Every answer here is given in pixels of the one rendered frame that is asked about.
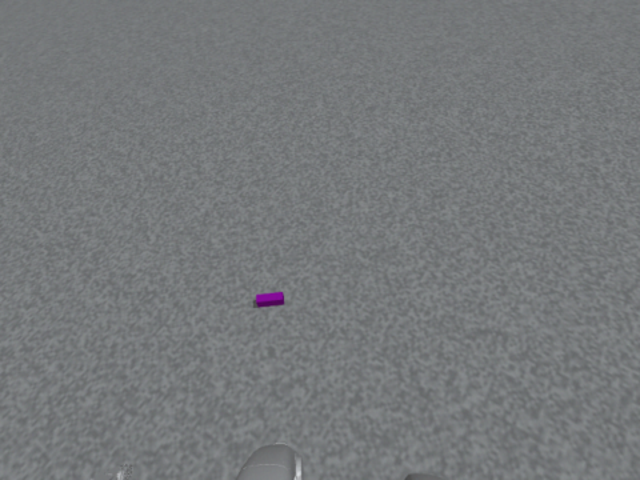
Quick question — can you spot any left robot hand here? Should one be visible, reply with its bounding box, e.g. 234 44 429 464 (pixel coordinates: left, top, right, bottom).
91 464 133 480

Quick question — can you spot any small box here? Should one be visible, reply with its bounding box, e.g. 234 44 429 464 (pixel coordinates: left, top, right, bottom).
256 292 284 307

